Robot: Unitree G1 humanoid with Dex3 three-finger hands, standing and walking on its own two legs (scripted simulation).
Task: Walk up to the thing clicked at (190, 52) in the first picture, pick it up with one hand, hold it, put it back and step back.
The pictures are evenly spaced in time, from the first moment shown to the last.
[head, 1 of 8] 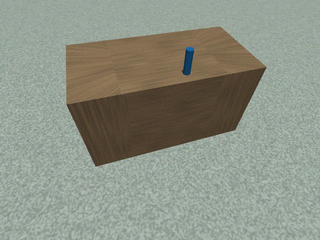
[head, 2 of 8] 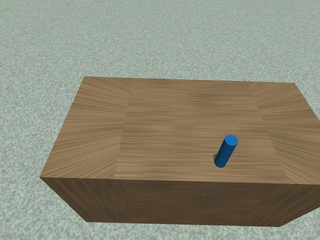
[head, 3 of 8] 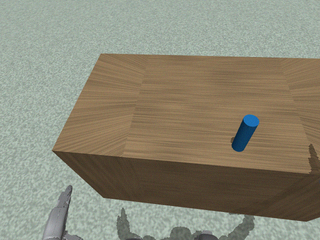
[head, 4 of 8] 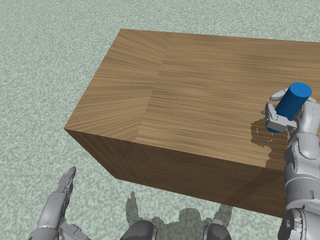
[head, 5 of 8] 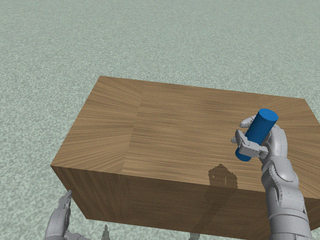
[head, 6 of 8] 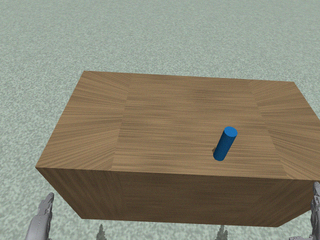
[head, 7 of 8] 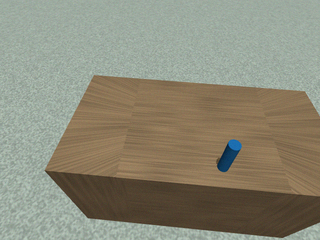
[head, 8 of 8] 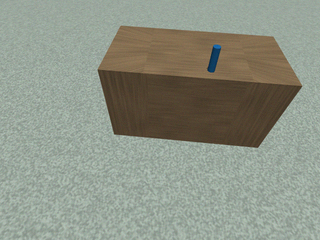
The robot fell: no
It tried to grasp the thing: yes
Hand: right
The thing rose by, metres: 0.26
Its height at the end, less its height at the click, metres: +0.00
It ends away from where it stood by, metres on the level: 0.00
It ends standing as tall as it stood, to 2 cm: yes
